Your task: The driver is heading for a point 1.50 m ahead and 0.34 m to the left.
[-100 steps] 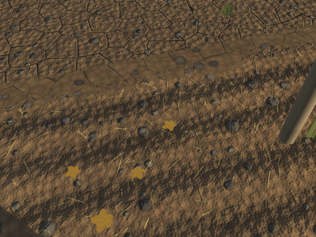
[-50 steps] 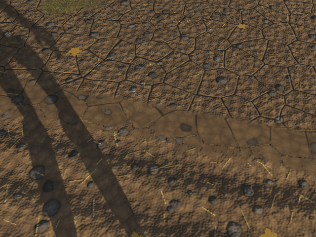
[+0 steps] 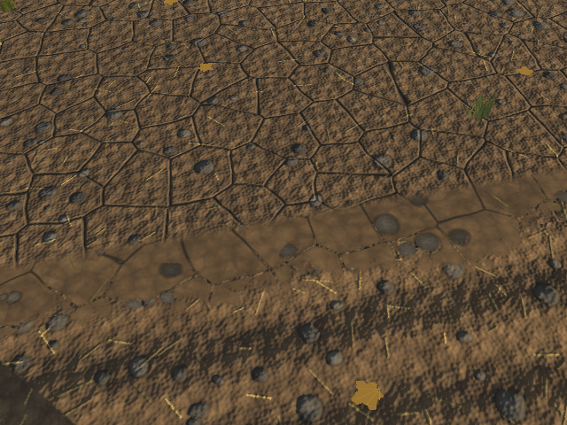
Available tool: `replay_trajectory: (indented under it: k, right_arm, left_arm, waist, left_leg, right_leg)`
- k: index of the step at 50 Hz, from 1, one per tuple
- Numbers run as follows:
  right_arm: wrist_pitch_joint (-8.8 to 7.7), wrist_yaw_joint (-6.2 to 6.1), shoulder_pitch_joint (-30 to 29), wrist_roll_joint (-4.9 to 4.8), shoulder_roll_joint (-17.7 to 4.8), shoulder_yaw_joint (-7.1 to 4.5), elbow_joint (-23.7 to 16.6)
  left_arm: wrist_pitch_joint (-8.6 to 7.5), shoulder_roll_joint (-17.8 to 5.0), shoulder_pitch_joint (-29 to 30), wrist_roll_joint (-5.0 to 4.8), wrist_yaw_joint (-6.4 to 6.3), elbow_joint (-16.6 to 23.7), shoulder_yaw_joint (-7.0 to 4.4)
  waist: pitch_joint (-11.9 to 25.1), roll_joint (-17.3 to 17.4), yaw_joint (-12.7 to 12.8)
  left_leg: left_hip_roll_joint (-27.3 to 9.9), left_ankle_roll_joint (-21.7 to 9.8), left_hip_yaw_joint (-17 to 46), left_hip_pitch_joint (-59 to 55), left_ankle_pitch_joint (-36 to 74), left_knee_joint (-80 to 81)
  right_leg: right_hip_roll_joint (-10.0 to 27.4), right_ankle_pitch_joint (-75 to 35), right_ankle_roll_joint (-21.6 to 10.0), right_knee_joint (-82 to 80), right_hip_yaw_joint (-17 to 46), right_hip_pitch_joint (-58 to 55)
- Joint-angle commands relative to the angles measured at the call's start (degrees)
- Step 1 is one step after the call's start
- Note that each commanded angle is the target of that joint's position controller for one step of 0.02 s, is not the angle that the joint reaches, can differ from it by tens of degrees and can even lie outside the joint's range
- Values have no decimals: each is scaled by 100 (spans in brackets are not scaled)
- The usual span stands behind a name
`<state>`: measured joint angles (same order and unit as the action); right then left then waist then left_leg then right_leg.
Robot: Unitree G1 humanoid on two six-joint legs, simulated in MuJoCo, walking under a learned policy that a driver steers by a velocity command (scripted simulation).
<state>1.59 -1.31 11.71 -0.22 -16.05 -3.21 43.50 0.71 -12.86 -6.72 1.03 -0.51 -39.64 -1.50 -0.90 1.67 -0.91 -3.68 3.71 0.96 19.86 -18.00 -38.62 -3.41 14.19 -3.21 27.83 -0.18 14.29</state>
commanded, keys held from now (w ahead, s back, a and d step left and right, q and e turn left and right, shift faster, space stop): q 0.24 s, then w+q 0.36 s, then w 0.14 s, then w+e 0.26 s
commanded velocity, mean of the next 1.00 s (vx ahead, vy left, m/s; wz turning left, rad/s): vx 0.27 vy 0.00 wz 0.30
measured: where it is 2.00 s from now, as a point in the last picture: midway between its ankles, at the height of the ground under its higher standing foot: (194, 318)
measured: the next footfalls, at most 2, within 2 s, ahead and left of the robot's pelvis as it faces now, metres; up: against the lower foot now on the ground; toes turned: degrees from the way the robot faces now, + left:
left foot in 0.04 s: +0.04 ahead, +0.15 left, +0.00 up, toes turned +2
left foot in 0.72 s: +0.15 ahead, +0.24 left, +0.00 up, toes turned +25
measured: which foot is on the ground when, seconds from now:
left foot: up 0.00-0.02, down 0.04-0.26, up 0.28-0.70, down 0.72-1.00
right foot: down 0.00-0.72, up 0.74-1.00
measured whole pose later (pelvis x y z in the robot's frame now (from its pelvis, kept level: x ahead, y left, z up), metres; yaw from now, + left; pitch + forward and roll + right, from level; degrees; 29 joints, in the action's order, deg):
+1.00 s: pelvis +0.19 +0.18 +0.01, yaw +20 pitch +1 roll +1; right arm -5.3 0.8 19.1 0.8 -14.5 -3.2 42.7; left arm -2.9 -17.6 -11.9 -1.6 0.8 -43.0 -3.8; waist -0.7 -2.9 -1.8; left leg 3.4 -4.1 -6.0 3.5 -13.6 -15.4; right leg 5.0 3.2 0.7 57.1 4.9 41.4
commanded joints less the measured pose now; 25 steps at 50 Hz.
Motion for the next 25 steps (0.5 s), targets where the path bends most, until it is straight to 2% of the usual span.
replay_trajectory:
  k: [1,2,3,4,5,6,7,9,11,12,13,14,15,16,17,18,20,22,25]
  right_arm:
    - [-117,17,-179,33,-708,-136,-461]
    - [-133,5,-202,71,-915,-167,-539]
    - [-141,-9,-240,39,-1213,-239,-576]
    - [-141,5,-211,-55,-1155,-273,-537]
    - [-149,17,-211,-51,-1033,-259,-582]
    - [-156,4,-146,-7,-986,-252,-590]
    - [-164,-5,-99,18,-990,-251,-623]
    - [-196,-30,-185,13,-1001,-260,-731]
    - [-181,-39,-423,-50,-985,-272,-860]
    - [-139,-48,-567,-90,-931,-270,-945]
    - [-100,-53,-533,-97,-711,-226,-1023]
    - [-76,-46,-445,-147,-569,-192,-1147]
    - [-105,-46,-572,-84,-817,-256,-1223]
    - [-121,-9,-610,-124,-966,-337,-1186]
    - [-109,23,-482,-134,-885,-338,-1101]
    - [-112,46,-469,-126,-796,-320,-1087]
    - [-160,106,-526,-124,-648,-276,-1090]
    - [-212,168,-739,-137,-533,-230,-1183]
    - [-257,255,-1042,-135,-345,-136,-1346]
  left_arm:
    - [-57,-1024,-42,-71,-35,147,-271]
    - [-73,-1016,-172,-44,-67,120,-281]
    - [-93,-1046,-369,26,-83,163,-316]
    - [-86,-968,-239,56,-123,208,-312]
    - [-61,-919,-54,35,-161,242,-326]
    - [-23,-802,60,3,-190,282,-332]
    - [22,-711,122,-24,-198,330,-334]
    - [29,-612,6,-44,-153,380,-352]
    - [-34,-574,-253,-50,-87,332,-375]
    - [-60,-653,-449,-47,-60,273,-412]
    - [-65,-941,-711,-5,-54,249,-498]
    - [-64,-1370,-842,-16,-13,173,-611]
    - [-154,-1301,-980,12,8,245,-568]
    - [-239,-1097,-901,12,-21,275,-489]
    - [-302,-1055,-684,-62,-62,318,-469]
    - [-351,-1068,-582,-123,-101,305,-473]
    - [-416,-1052,-719,-81,-150,261,-456]
    - [-469,-1051,-967,-61,-150,183,-470]
    - [-485,-1226,-1164,-76,-120,60,-528]
  waist:
    - [155,-693,35]
    - [201,-411,110]
    - [238,173,374]
    - [288,600,311]
    - [253,754,217]
    - [293,933,155]
    - [260,1100,106]
    - [393,1206,144]
    - [524,1024,292]
    - [602,805,366]
    - [765,87,350]
    - [486,-1540,270]
    - [287,-1632,474]
    - [105,-919,386]
    - [-61,-624,219]
    - [-192,-624,186]
    - [-144,-647,286]
    - [-108,-630,447]
    - [-132,-646,595]
  left_leg:
    - [98,-223,-109,-566,936,1105]
    - [-126,-343,233,-687,1976,1088]
    - [-316,-559,513,-661,2637,859]
    - [-380,-836,827,-374,2122,1033]
    - [-512,-995,1184,-203,1768,1300]
    - [-689,-1160,1583,-216,1606,1487]
    - [-813,-1325,1923,-262,1598,1596]
    - [-939,-1484,2204,-538,1783,1599]
    - [-780,-1336,2118,-536,1958,1316]
    - [-565,-1121,1904,-292,1790,1041]
    - [-88,-794,1368,292,633,324]
    - [743,-453,273,1550,-945,-707]
    - [444,-332,434,2317,-1658,-2034]
    - [259,-395,760,2600,-1321,-2663]
    - [154,-381,795,2768,-889,-2813]
    - [54,-340,814,2965,-499,-2791]
    - [-26,-234,585,2801,98,-2710]
    - [-50,-131,368,2733,453,-2333]
    - [-132,-74,159,2477,652,-1503]
  right_leg:
    - [1382,-612,-674,-684,1060,-46]
    - [1208,-383,-429,-435,930,-50]
    - [793,-69,-196,-173,563,47]
    - [438,36,39,128,54,-28]
    - [264,83,175,511,-221,-46]
    - [161,134,225,846,-276,83]
    - [86,251,224,1030,-223,281]
    - [21,739,155,1172,-61,571]
    - [102,656,75,679,36,350]
    - [273,108,28,184,120,-70]
    - [879,16,-153,-346,665,-652]
    - [1807,805,-766,-1079,2083,-1041]
    - [2667,1189,-1355,-1562,3186,-1144]
    - [2654,1683,-1359,-1615,3091,-1084]
    - [2398,1857,-1129,-1649,2641,-1100]
    - [2268,1751,-956,-1731,2280,-1186]
    - [1983,1137,-746,-1873,1500,-1211]
    - [1893,614,-721,-1954,953,-1347]
    - [1930,139,-721,-2002,406,-1424]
